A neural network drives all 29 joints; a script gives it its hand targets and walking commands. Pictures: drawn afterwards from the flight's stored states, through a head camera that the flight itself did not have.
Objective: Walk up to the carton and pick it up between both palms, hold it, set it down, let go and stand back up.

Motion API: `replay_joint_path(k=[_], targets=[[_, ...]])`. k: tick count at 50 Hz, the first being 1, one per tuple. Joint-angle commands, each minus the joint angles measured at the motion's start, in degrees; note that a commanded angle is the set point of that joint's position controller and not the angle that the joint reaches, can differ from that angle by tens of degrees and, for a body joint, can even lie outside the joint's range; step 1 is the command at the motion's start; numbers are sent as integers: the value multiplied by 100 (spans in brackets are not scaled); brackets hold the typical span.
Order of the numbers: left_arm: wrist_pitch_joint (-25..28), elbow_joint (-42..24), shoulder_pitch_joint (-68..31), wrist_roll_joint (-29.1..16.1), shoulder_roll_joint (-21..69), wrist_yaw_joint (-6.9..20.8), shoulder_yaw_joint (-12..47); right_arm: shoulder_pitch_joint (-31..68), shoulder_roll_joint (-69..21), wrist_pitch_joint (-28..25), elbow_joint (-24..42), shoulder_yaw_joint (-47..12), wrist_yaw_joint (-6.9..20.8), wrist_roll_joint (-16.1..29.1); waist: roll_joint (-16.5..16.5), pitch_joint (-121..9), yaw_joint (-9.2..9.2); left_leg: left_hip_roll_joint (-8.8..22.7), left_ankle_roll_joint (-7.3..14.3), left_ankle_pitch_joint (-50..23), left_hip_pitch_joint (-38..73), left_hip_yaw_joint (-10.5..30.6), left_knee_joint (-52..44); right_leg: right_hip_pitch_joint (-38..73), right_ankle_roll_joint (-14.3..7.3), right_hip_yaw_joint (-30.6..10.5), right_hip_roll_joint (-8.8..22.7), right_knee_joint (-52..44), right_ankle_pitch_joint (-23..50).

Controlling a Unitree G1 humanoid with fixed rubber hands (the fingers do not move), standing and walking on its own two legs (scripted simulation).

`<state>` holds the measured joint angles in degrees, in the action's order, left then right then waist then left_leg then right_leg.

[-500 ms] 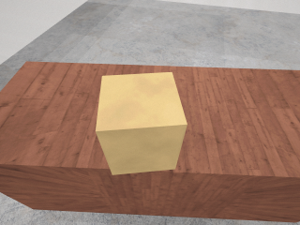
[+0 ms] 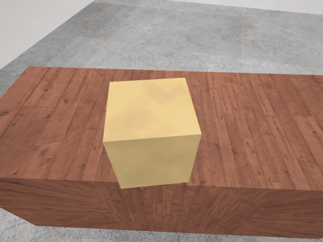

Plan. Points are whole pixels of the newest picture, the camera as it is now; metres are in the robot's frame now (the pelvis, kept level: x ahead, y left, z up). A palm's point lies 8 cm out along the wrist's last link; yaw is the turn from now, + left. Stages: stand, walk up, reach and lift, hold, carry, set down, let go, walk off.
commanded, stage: stand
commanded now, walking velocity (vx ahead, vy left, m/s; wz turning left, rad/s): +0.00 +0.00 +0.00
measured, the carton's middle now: (151, 135) +0.40 +0.03 +0.01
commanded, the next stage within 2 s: walk up in 0.10 s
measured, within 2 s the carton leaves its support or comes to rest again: neither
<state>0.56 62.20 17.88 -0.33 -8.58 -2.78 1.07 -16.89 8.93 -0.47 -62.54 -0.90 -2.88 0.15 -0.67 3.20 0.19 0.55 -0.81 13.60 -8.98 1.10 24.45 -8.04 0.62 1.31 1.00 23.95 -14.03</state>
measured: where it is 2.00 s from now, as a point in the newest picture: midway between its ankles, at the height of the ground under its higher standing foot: outside the picture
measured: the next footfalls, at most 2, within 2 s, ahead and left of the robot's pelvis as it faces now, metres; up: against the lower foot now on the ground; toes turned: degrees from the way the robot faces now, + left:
left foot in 0.52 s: +0.07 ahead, +0.19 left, +0.00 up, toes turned -3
right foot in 0.72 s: +0.05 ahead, -0.05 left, +0.00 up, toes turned -3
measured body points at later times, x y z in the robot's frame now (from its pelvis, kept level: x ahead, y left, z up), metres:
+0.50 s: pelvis +0.01 +0.04 -0.01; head +0.03 +0.04 +0.44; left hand -0.05 +0.28 -0.16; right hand +0.02 -0.22 -0.17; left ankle +0.02 +0.18 -0.73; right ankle -0.01 -0.13 -0.74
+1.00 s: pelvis +0.04 +0.10 -0.01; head +0.06 +0.10 +0.44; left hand +0.12 +0.33 -0.15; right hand +0.06 -0.14 -0.16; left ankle +0.03 +0.19 -0.74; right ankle +0.01 -0.04 -0.74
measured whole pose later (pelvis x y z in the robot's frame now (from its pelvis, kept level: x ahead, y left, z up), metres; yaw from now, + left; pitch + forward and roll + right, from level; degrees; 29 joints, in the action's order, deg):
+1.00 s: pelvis +0.04 +0.10 -0.01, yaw -7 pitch -1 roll +1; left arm 0.8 53.0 16.3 0.2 -11.4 -1.9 1.2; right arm -14.9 11.1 0.1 -55.9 -1.7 -0.9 0.7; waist 0.1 2.9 -0.2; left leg 1.6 2.1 17.3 -9.2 -11.5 27.9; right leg -11.0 2.8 -1.4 3.1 29.3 -16.9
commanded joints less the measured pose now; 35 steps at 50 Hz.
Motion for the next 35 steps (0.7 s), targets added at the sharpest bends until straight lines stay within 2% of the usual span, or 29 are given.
replay_joint_path(k=[1,14,15,16,17,18,19,21,22,23,24,25,26,27,28,29,30,31,33,34,35], targets=[[60,-142,499,1,-685,-39,-128,-518,605,-75,146,120,-43,-7,86,183,-2,487,26,-873,-179,368,-484,-153,-86,-424,513,-485,750],[58,-96,512,-10,-693,-34,-132,-496,598,-70,139,115,-41,-8,-2,238,19,485,39,-878,-213,373,-472,-146,-84,-452,540,-489,753],[110,-179,1297,348,-850,-139,-371,-373,1124,29,279,359,25,-218,-265,188,146,178,164,238,-668,30,241,208,-335,-1021,887,-661,-212],[107,-166,1504,395,-1252,-197,-518,-263,979,100,396,375,66,-301,128,437,224,76,83,836,-1382,-98,830,274,-722,-1851,1474,-997,-1016],[95,-223,1449,414,-1416,-257,-587,-288,764,165,480,356,103,-372,549,696,220,213,31,1292,-1820,-137,1492,143,-1124,-2394,2042,-1235,-1539],[98,-290,1432,453,-1378,-302,-610,-125,679,225,595,359,139,-439,746,964,331,421,3,1590,-2207,41,2169,-72,-1411,-2622,2289,-1333,-1488],[117,-349,1357,495,-1316,-329,-608,-45,712,246,716,370,166,-426,694,1047,307,591,-16,1514,-2392,226,2543,-124,-1558,-2605,2348,-1291,-1055],[163,-514,1073,523,-1268,-330,-609,-90,794,236,839,423,203,-400,688,798,132,807,-57,1363,-2225,394,2706,-254,-1473,-2186,2157,-1069,-430],[164,-609,803,479,-1283,-277,-599,-249,719,199,832,430,217,-337,877,585,13,804,-61,1365,-1838,320,2347,-382,-1337,-1789,1905,-898,-183],[145,-672,676,461,-1293,-217,-620,-336,679,163,834,442,239,-307,1028,493,-10,697,-49,1270,-1384,68,1972,-607,-1212,-1452,1645,-719,-8],[119,-733,558,418,-1282,-158,-608,-458,723,131,791,471,250,-279,1030,437,-93,544,-24,961,-795,-183,1497,-941,-1064,-1095,1386,-452,258],[81,-789,452,354,-1261,-84,-561,-827,775,86,710,506,251,-253,921,293,-263,301,12,359,-14,-517,857,-1349,-886,-767,1102,2,332],[60,-866,503,285,-1196,-22,-496,-1108,994,44,672,560,231,-251,437,227,-389,190,75,-319,630,-499,264,-1855,-637,-563,855,533,314],[64,-993,733,161,-843,33,-332,-1190,1355,1,683,618,183,-293,-630,35,-406,943,322,-300,791,587,-428,-2142,-236,-77,296,1509,-430],[-10,-1040,957,79,-584,-48,-247,-850,1756,27,802,692,151,-102,-1115,-13,-309,1864,1019,134,-292,1616,-1009,-1611,23,30,-126,2200,-2082],[-84,-1034,982,120,-556,-101,-266,-578,1696,57,873,648,130,-51,-907,279,-340,1959,1407,510,-742,1587,-1073,-1475,43,-267,26,2967,-2341],[-104,-1043,957,146,-521,-118,-259,-300,1630,78,927,602,111,-59,-799,516,-305,1983,1560,110,-808,1418,-937,-1659,83,-364,116,3287,-2173],[-97,-1016,1074,155,-512,-120,-254,-96,1576,111,1000,552,97,-85,-788,511,-212,1956,1613,-207,-821,1196,-781,-1599,88,-395,250,3285,-1974],[-52,-991,1237,177,-621,-69,-298,132,1445,154,1049,446,75,-115,-599,383,-74,1898,1456,-550,-880,856,-604,-1196,61,-296,364,2504,-1586],[-18,-971,1358,194,-629,-32,-312,281,1454,163,1080,397,88,-105,-529,244,61,1784,1265,-657,-901,605,-364,-797,28,-179,364,1742,-1141],[36,-944,1491,197,-704,1,-335,480,1511,166,1095,337,115,-43,-399,198,249,1585,985,-717,-1164,338,-35,-197,-29,-91,323,727,-227]])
